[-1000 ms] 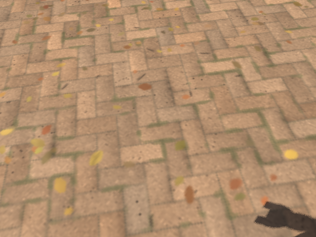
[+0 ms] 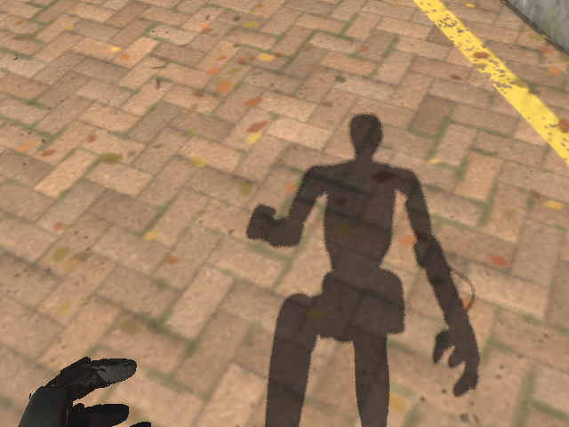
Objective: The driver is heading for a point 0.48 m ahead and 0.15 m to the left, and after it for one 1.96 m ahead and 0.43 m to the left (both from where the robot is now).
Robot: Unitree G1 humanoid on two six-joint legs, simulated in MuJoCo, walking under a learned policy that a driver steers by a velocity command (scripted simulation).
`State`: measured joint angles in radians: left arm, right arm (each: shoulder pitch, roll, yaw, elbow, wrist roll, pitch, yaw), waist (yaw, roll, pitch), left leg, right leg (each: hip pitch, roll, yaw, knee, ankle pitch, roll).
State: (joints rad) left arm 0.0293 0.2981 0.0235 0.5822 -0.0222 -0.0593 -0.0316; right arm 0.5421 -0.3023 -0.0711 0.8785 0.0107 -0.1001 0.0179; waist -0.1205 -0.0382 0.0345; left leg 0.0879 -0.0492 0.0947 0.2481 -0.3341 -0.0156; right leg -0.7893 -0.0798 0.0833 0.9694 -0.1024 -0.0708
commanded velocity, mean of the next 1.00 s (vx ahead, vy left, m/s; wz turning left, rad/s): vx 1.00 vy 0.00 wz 0.42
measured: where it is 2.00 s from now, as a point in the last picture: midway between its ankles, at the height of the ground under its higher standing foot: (157, 88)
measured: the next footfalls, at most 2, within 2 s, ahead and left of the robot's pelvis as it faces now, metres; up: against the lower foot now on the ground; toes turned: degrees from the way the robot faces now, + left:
right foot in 0.14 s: +0.37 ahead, -0.14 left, +0.00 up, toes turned +3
left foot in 0.62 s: +0.75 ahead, +0.15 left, +0.00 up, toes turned +29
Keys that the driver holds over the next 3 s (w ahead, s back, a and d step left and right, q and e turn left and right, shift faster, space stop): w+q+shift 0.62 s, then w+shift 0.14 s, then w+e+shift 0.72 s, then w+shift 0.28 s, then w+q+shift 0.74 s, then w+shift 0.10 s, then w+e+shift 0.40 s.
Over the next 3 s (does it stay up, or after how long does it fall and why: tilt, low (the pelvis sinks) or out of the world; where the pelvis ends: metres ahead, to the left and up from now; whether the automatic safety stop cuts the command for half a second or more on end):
stays up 2.71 0.55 -0.02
